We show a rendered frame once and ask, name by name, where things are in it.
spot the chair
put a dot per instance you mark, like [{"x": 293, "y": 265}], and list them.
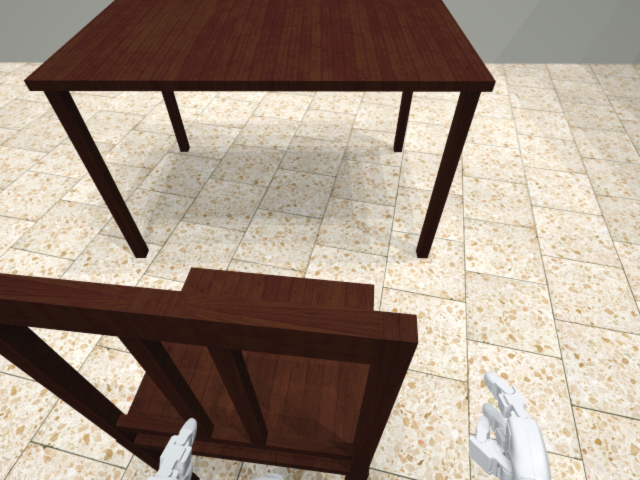
[{"x": 284, "y": 371}]

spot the right robot hand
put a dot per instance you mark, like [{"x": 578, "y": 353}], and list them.
[{"x": 519, "y": 438}]

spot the table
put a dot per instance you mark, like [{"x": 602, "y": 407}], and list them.
[{"x": 266, "y": 45}]

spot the left robot hand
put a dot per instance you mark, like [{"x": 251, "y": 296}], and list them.
[{"x": 175, "y": 461}]

